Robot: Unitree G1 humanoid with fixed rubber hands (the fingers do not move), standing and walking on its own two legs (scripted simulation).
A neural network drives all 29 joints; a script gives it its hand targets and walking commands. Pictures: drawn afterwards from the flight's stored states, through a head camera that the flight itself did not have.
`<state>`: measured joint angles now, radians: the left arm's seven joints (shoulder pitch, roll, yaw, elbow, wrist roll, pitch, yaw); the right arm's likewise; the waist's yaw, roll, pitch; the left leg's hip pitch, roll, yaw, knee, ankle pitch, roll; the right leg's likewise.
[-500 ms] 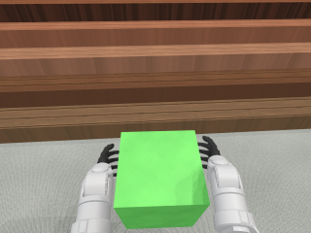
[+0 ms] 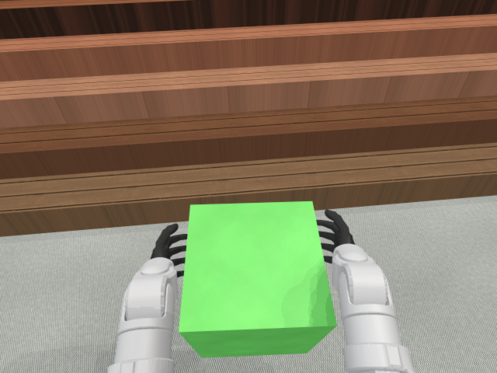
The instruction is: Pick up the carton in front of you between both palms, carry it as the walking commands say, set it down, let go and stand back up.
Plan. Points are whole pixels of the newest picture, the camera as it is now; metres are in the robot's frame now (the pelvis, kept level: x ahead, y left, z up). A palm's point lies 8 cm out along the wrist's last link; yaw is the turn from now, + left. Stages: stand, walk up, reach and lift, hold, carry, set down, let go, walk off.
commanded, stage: carry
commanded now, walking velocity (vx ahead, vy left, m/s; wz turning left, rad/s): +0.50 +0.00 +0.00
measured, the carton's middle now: (253, 285) +0.30 +0.01 -0.03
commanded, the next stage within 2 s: none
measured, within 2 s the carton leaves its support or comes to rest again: neither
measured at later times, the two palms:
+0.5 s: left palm (202, 173) +0.49 +0.11 +0.09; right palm (347, 169) +0.49 -0.19 +0.09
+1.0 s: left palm (208, 101) +0.83 +0.12 +0.09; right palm (311, 96) +0.82 -0.17 +0.09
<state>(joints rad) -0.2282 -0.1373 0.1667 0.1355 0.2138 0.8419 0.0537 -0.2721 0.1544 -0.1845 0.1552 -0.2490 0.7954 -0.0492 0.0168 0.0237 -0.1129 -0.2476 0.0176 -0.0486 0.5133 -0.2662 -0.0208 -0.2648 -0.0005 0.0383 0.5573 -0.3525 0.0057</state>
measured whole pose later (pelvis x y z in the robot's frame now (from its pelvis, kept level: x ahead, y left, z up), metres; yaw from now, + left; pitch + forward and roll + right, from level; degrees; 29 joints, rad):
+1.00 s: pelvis +0.54 -0.02 -0.02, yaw -2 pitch +3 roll +1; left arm -0.23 -0.14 0.14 -0.45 0.10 1.28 0.12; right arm -0.28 0.16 -0.12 -0.40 -0.11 1.22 -0.12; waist -0.01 -0.02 -0.01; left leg -0.46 0.02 0.26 0.57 -0.17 0.11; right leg -0.21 -0.06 -0.06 1.06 -0.45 -0.02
